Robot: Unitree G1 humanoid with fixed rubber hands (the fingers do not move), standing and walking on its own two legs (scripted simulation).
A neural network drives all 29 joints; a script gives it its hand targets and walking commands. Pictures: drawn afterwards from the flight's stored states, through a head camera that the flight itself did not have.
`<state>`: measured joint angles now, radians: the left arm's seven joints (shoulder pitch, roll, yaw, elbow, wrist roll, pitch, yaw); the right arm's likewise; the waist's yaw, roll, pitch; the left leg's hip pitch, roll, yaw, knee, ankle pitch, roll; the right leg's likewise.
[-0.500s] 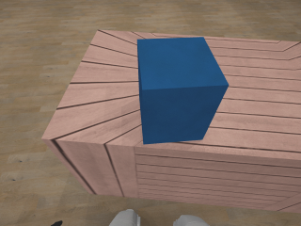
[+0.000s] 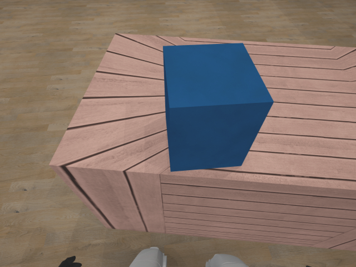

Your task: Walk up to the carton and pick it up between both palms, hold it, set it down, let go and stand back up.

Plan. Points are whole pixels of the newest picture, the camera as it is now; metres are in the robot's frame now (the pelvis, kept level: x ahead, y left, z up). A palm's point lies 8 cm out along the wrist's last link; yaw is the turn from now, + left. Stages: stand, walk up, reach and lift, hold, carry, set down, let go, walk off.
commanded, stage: stand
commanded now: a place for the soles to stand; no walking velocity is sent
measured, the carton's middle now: (204, 110) +0.47 -0.05 +0.06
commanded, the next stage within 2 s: reach and lift in 0.12 s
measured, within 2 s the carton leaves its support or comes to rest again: neither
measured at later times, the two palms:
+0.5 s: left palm (86, 255) +0.16 +0.23 -0.10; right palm out of the picture +0.11 -0.29 -0.10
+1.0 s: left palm (84, 259) +0.15 +0.22 -0.07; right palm (314, 260) +0.14 -0.26 -0.05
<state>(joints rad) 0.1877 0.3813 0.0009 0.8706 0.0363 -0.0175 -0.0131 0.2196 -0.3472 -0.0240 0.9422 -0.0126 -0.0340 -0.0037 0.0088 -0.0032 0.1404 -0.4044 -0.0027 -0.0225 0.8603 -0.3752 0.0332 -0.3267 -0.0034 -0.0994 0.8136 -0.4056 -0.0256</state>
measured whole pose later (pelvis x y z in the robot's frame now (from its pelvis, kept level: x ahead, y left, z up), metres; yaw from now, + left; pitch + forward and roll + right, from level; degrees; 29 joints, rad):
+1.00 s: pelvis -0.02 -0.01 +0.02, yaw +0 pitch -2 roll -1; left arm 0.20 0.25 0.00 0.38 -0.03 0.14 0.11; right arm 0.12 -0.19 -0.12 0.76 0.03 -0.23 0.11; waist 0.01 -0.07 0.13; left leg -0.40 0.00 -0.02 0.65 -0.22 0.01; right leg -0.34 0.00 -0.10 0.64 -0.27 -0.03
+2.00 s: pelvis +0.00 -0.03 +0.03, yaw +0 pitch +1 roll +0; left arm 0.24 0.13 -0.08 0.14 -0.16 -0.03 0.24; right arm 0.17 -0.24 -0.05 0.37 0.25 -0.20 0.14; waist 0.01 -0.05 0.06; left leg -0.38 0.00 -0.02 0.56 -0.20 -0.01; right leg -0.34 0.00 -0.10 0.58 -0.27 -0.05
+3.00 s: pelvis +0.00 -0.03 +0.03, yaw +0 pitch +3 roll +0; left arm -0.29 0.18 -0.04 -0.11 -0.19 0.63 0.25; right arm -0.26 -0.39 0.01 0.20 0.38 0.27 -0.01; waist 0.01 -0.02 0.05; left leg -0.38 0.00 -0.02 0.49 -0.16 -0.01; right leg -0.34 0.01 -0.10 0.52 -0.24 -0.05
